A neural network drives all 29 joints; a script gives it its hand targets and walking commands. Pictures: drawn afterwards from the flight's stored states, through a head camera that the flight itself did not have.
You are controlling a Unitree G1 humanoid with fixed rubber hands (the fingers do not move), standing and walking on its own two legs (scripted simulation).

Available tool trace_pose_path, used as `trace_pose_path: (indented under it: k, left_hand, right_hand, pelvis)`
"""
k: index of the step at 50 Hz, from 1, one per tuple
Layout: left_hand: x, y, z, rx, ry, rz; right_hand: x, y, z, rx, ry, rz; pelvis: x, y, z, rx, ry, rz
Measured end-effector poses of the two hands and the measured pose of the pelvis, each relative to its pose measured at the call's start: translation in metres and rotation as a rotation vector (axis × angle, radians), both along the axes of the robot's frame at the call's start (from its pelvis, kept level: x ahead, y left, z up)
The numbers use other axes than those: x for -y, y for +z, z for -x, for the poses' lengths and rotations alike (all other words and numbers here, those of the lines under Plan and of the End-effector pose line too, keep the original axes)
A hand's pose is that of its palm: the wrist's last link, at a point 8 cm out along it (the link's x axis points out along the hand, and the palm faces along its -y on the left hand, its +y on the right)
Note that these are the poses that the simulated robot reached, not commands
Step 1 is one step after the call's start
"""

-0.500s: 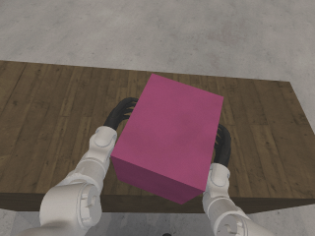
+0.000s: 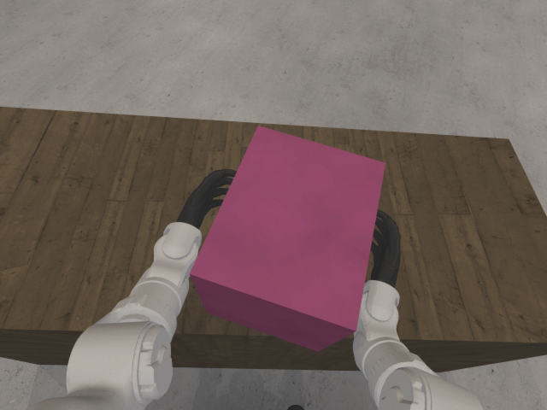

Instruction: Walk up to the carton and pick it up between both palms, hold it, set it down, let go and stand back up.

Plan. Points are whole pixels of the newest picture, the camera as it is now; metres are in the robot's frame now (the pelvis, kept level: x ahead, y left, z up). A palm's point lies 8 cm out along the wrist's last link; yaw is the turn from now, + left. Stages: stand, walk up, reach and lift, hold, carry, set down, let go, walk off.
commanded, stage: reach and lift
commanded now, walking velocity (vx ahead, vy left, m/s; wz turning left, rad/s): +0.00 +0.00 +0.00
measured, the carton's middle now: (289, 243) +0.39 -0.04 -0.05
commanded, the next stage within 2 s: none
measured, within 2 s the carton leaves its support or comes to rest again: leaves its support in 0.34 s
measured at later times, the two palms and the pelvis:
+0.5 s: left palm (200, 194) +0.42 +0.10 +0.04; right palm (393, 258) +0.34 -0.18 +0.01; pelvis +0.01 +0.01 +0.00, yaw +1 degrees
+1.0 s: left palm (178, 185) +0.40 +0.12 +0.10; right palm (405, 227) +0.35 -0.17 +0.08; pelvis +0.00 +0.01 +0.01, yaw +1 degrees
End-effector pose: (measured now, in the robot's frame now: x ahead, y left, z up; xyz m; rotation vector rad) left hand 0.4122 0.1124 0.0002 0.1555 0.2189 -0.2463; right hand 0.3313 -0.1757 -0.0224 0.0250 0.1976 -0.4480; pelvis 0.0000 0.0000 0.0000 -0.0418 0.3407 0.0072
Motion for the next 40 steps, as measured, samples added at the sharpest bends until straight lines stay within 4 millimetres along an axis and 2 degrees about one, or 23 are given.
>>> trace_pose_path:
  k: [11,18,23,32,35,40]
  left_hand:
    - [-0.001,-0.002,0.001,-0.026,0.016,-0.011]
    - [0.004,0.007,-0.002,-0.033,0.01,-0.021]
    - [0.009,0.028,-0.008,-0.01,0.003,-0.021]
    - [0.008,0.08,-0.018,0.046,0.031,0.002]
    - [0.003,0.089,-0.015,0.049,0.055,0.01]
    - [-0.006,0.09,-0.004,0.035,0.097,0.02]
  right_hand:
    - [0.0,-0.002,-0.002,-0.03,0.015,-0.009]
    - [0.002,0.003,0.0,-0.039,0.001,-0.027]
    - [0.005,0.02,-0.003,-0.013,-0.014,-0.042]
    - [0.006,0.069,-0.021,0.041,0.007,-0.039]
    - [0.003,0.08,-0.025,0.043,0.028,-0.038]
    - [-0.003,0.087,-0.025,0.027,0.067,-0.034]
  pelvis:
    - [0.001,0.0,-0.001,-0.009,0.003,0.002]
    - [-0.002,0.0,-0.006,0.0,0.013,0.007]
    - [-0.005,0.0,-0.009,0.029,0.016,0.007]
    - [-0.012,0.004,-0.013,0.151,0.008,-0.003]
    - [-0.013,0.006,-0.014,0.197,0.008,-0.005]
    - [-0.013,0.008,-0.013,0.248,0.01,-0.008]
